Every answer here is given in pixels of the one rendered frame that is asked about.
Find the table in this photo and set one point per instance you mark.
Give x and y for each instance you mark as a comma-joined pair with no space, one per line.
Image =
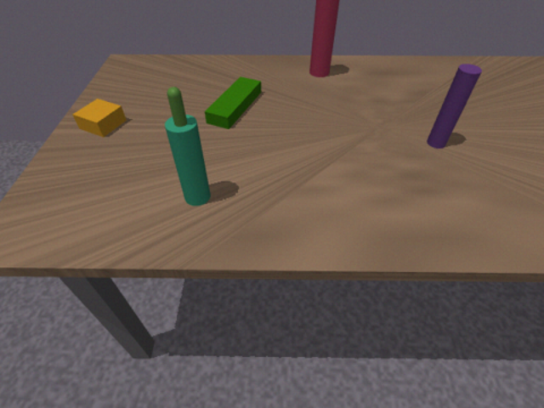
321,178

